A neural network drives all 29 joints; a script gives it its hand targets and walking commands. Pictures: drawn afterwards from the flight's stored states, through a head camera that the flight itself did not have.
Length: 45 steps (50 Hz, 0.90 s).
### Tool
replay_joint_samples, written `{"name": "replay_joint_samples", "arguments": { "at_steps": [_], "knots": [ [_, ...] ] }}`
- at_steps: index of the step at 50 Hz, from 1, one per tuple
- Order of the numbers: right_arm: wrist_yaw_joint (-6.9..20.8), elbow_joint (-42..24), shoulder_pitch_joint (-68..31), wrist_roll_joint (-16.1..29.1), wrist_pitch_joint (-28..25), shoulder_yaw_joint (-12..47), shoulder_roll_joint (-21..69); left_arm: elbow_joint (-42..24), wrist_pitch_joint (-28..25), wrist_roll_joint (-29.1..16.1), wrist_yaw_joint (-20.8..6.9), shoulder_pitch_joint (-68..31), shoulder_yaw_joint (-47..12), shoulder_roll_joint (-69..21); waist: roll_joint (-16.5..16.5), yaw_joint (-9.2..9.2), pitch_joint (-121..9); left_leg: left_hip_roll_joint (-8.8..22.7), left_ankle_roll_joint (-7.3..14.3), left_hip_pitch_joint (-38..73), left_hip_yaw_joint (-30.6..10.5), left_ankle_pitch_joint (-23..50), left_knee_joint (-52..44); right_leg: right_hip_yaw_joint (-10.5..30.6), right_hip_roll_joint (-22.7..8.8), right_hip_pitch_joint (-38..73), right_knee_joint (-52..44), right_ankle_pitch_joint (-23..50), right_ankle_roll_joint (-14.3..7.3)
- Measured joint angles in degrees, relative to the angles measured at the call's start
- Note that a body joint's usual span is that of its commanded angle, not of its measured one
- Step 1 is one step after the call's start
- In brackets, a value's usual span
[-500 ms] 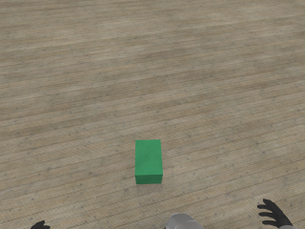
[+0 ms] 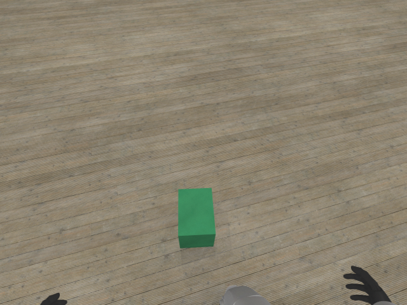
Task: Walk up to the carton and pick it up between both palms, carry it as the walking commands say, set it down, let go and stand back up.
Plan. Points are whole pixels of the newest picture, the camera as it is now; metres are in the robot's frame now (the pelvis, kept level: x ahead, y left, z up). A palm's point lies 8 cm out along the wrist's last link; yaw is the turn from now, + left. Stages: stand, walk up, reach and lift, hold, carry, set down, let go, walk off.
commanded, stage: walk up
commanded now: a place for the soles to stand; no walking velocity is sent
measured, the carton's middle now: (195, 218) +0.54 +0.00 -0.67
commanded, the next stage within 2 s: none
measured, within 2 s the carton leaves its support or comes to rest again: neither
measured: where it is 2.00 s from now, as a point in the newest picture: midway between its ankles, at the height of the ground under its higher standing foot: outside the picture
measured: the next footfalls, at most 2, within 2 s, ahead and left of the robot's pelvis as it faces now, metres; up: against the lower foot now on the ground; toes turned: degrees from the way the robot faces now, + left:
left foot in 0.70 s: +0.11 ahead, +0.13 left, +0.00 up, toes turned +2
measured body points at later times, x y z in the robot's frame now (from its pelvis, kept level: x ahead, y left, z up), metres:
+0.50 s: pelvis +0.03 +0.01 +0.00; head +0.05 +0.00 +0.45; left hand +0.15 +0.33 -0.09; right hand +0.05 -0.32 -0.11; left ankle -0.03 +0.11 -0.71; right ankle +0.09 -0.11 -0.72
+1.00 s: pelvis +0.05 +0.04 +0.00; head +0.08 +0.05 +0.45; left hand +0.17 +0.35 -0.11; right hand +0.16 -0.30 -0.08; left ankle +0.07 +0.13 -0.72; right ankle +0.07 -0.11 -0.72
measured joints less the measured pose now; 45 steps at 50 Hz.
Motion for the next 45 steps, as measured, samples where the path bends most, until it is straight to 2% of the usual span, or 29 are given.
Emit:
{"name": "replay_joint_samples", "arguments": {
  "at_steps": [6, 12, 14, 16, 21, 23, 24, 25, 26, 29, 32, 35, 36, 39, 40, 43, 45],
  "knots": [
    [0.0, -0.47, 0.32, 0.0, -0.01, 0.0, 0.0, 0.0, -0.3, 0.0, -0.02, 0.0, -0.01, 0.0, 0.59, 0.03, 0.25, 0.59, 0.16, -0.25, -0.11, -0.6, 1.08, -0.54, 0.33, 0.04, 0.0, 0.02, 0.03],
    [0.53, -2.54, 0.02, 0.0, 0.25, 0.01, 0.0, 0.0, -0.43, 0.0, -0.01, -0.02, 0.0, 0.0, 1.15, 0.26, 1.43, -0.42, 0.91, -0.34, -0.15, -5.67, 2.96, 1.38, 0.98, 0.07, 0.0, 0.23, 0.03],
    [0.9, -2.77, 2.68, 0.0, -0.09, 0.01, -0.02, 0.0, -0.43, 0.0, -0.01, -0.02, 0.01, -0.02, 1.59, 0.22, 0.3, -0.7, 1.38, -0.02, -0.21, -4.17, 1.84, 1.38, 0.84, -0.17, 1.06, -3.99, 0.03],
    [0.98, -2.86, 5.88, 0.0, -0.75, 0.01, -0.01, -0.01, -0.93, 0.0, -0.01, -0.01, 0.01, -0.01, 2.33, 0.07, -0.31, -0.62, 1.57, 1.08, -0.2, 1.17, -0.44, -0.02, 0.64, -1.39, 4.65, -7.8, 0.04],
    [1.35, -3.16, 11.52, 0.0, -1.31, 0.01, 0.0, -0.01, -2.02, 0.0, -0.97, -0.01, -0.01, 0.01, 2.64, 0.01, 0.56, -0.64, 1.61, 4.8, -0.13, 0.36, -4.55, -6.21, -2.79, -1.67, 5.43, -7.25, 0.04],
    [1.63, -3.88, 12.62, 0.0, -1.32, 0.02, 0.01, -0.04, -2.25, 0.0, -1.12, 0.02, 0.0, 0.04, 2.55, 0.06, 0.38, -0.67, 1.59, 4.79, -0.07, -0.12, -4.37, -7.51, -3.36, -0.36, 0.96, -4.69, 0.04],
    [1.66, -4.4, 12.87, 0.0, -1.32, 0.01, 0.02, -0.04, -2.52, 0.0, -1.12, 0.02, 0.0, 0.04, 2.43, 0.08, 0.44, -0.69, 1.57, 4.29, -0.05, -0.9, -2.83, -7.53, -3.37, 1.04, -2.49, -2.67, -0.08],
    [1.66, -5.06, 12.65, 0.0, -1.33, 0.0, 0.03, -0.01, -2.89, 0.0, -1.11, -0.03, 0.0, -0.03, 2.35, 0.08, 0.9, -0.49, 1.57, 2.66, -0.07, -1.59, 1.1, -7.51, -3.38, 1.31, -3.54, 1.64, -0.09],
    [1.66, -5.47, 11.8, 0.0, -1.28, 0.0, 0.03, 0.02, -3.01, 0.0, -1.1, -0.04, 0.0, -0.22, 2.71, 0.16, 1.86, -0.43, 1.58, 0.74, -0.94, -2.52, 6.14, -7.51, -3.02, 1.36, -2.81, 2.84, -0.08],
    [1.65, -6.46, 9.51, 0.0, -1.07, 0.0, 0.0, 0.01, -2.9, 0.0, -1.09, -0.05, 0.0, -0.31, 3.38, 0.29, 2.52, -0.41, 1.57, -5.49, -1.96, -7.43, 16.35, -7.05, -2.69, 1.41, -2.6, 1.84, -0.09],
    [1.66, -6.75, 7.87, 0.0, -1.03, 0.0, -0.03, 0.0, -2.45, 0.0, -1.09, -0.05, -0.01, -0.33, 3.41, 0.37, 2.31, -0.37, 1.57, -7.72, -2.15, -7.61, 12.46, -6.5, -3.17, 1.37, -2.61, 1.17, -0.09],
    [1.65, -6.59, 7.84, 0.0, -1.14, 0.01, -0.05, 0.01, -1.44, 0.0, -1.09, -0.13, -0.01, -0.33, 3.84, 0.34, 1.41, -0.37, 1.57, -6.32, -2.21, 1.54, 1.49, -6.53, -3.32, 1.24, -2.2, 0.41, -0.09],
    [1.65, -6.33, 7.93, 0.0, -1.27, 0.0, -0.03, 0.02, -1.04, 0.0, -1.09, -0.24, -0.01, -0.33, 3.9, 0.37, 1.35, -0.38, 1.69, -6.25, -2.16, 5.44, 1.09, -6.46, -3.3, 1.19, -1.31, -1.2, -0.09],
    [1.65, -5.72, 7.65, 0.0, -1.41, 0.0, -0.02, 0.01, -0.11, 0.0, -1.09, -0.24, -0.01, -0.32, 3.55, 0.39, 0.52, -0.39, 2.36, -6.27, -2.12, 4.53, 1.92, -6.0, -2.82, 1.22, 0.76, -8.65, -0.09],
    [1.65, -5.62, 7.23, 0.0, -1.5, 0.0, -0.02, 0.0, -0.14, 0.0, -1.09, -0.24, -0.01, -0.32, 3.25, 0.4, 0.23, -0.39, 2.45, -6.27, -2.05, 4.1, 1.76, -6.18, -2.86, 1.32, 0.7, -8.32, -0.09],
    [1.65, -5.52, 5.3, 0.0, -1.52, 0.0, -0.02, 0.0, -0.58, 0.0, -1.09, -0.23, -0.02, -0.32, 1.96, 0.41, 0.03, -0.6, 2.47, -6.28, -1.67, 3.5, 2.06, -6.39, -3.38, 2.73, -1.34, 0.82, -0.09],
    [1.65, -5.52, 3.96, 0.0, -1.53, 0.0, -0.02, 0.01, -0.76, 0.0, -1.09, -0.25, -0.01, -0.32, 1.28, 0.41, 0.06, -0.59, 2.47, -6.29, -1.54, 3.23, 2.36, -6.39, -3.47, 3.04, -1.39, -0.78, -0.09]
  ]
}}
